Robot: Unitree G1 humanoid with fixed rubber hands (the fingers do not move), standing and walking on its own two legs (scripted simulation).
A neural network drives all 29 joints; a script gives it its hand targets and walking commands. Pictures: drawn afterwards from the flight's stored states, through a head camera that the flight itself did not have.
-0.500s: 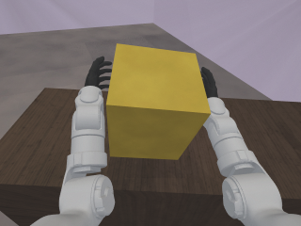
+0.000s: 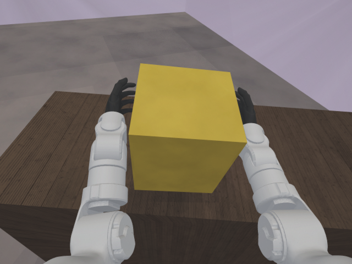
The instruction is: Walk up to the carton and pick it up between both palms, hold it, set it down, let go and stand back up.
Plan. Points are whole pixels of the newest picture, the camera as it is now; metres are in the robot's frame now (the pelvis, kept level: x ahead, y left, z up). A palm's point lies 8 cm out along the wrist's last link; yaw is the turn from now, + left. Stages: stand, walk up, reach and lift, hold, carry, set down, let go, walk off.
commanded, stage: set down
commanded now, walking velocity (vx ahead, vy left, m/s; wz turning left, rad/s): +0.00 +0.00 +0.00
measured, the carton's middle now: (179, 134) +0.39 +0.01 +0.10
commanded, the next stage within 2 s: none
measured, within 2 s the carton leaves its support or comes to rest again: rests again in 1.94 s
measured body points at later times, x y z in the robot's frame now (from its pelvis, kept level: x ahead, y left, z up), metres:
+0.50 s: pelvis +0.01 +0.00 +0.00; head +0.01 +0.02 +0.45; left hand +0.41 +0.16 +0.12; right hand +0.41 -0.15 +0.11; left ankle +0.03 +0.13 -0.75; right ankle +0.00 -0.13 -0.75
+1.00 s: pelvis +0.01 +0.00 +0.00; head +0.01 +0.01 +0.45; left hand +0.40 +0.16 +0.10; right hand +0.41 -0.15 +0.09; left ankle +0.03 +0.13 -0.75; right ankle +0.00 -0.13 -0.75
